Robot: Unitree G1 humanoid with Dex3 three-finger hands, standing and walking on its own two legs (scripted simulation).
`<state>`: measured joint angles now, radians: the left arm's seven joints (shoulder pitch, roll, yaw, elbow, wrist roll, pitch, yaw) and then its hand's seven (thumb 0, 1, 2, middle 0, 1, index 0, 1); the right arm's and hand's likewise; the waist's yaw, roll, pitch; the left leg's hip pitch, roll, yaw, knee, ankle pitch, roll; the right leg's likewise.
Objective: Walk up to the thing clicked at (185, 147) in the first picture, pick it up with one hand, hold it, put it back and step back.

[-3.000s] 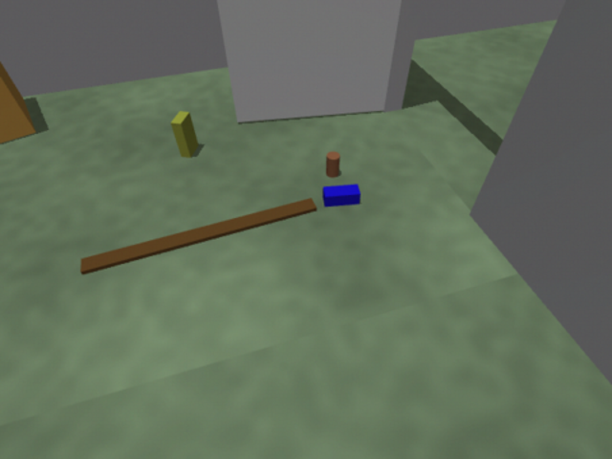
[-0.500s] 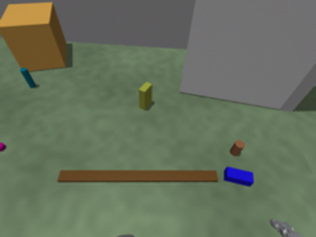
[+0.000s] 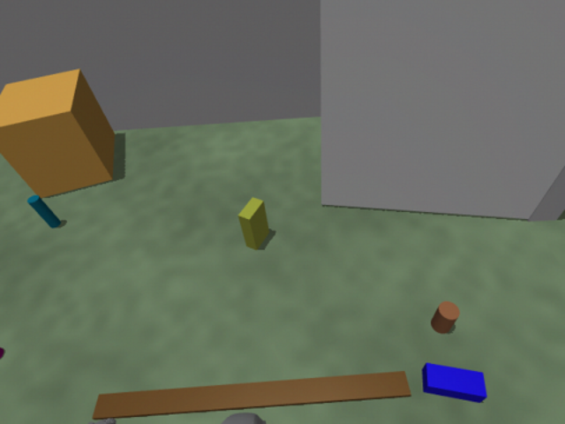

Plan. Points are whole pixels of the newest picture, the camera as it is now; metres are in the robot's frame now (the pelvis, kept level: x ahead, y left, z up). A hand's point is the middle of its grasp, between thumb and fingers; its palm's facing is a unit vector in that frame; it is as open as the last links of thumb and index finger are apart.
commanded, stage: walk up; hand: left
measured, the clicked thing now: (254, 224) +1.00 +0.25 -0.66
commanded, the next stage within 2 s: none
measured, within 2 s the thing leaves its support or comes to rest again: neither
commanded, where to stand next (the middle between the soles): +0.67 +0.02 m, yaw -1 degrees
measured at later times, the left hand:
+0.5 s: hand (139, 359) +0.25 +0.30 -0.14, palm faces -0.05 -0.94 -0.35, open 7.4 cm
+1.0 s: hand (152, 327) +0.30 +0.28 -0.11, palm faces +0.01 -0.90 -0.44, open 7.4 cm
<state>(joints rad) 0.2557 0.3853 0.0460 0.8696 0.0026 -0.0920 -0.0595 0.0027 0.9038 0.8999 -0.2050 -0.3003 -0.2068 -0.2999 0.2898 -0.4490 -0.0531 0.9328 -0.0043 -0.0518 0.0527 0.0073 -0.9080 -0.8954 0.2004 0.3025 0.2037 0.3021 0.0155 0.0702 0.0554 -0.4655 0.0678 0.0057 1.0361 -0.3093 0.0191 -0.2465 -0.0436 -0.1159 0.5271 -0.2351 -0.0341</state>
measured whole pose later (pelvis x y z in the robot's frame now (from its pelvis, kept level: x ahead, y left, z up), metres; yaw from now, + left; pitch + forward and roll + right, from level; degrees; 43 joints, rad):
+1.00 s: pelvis +0.28 -0.01 +0.02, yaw -1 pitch -6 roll +0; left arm 0.32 0.43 0.07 0.93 0.04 -0.04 -0.04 0.01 0.90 0.90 -0.21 -0.30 -0.21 -0.30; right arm 0.15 -0.43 -0.09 0.90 -0.01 0.00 0.08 0.00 -0.91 -0.90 0.20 0.30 0.21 0.30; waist 0.06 0.04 0.11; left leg -0.49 0.09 0.05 0.83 -0.30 -0.02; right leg -0.17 -0.01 -0.08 0.42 -0.53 -0.02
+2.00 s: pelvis +0.42 +0.03 -0.01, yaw +2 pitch -3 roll -1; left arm 0.36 0.46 0.06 0.94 0.02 -0.02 -0.03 0.01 0.90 0.90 -0.21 -0.30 -0.21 -0.30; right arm 0.25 -0.44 -0.08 0.89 -0.01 -0.06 0.04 0.00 -0.91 -0.90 0.20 0.30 0.21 0.30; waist 0.02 -0.04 0.06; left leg -0.31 0.03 0.02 0.62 -0.26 0.01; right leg -0.39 -0.07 0.02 1.03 -0.42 -0.03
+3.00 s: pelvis +0.61 +0.02 +0.00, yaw +1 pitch -3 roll -1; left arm 0.15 0.37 0.00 1.10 -0.01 0.00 -0.02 0.01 0.91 0.90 -0.20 -0.30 -0.21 -0.30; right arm 0.04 -0.36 0.02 1.06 0.01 -0.03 0.01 0.00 -0.90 -0.90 0.20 0.30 0.21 0.30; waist 0.04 -0.01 0.09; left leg -0.27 0.04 0.04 0.52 -0.20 0.00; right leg -0.21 -0.02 -0.05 0.50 -0.24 0.01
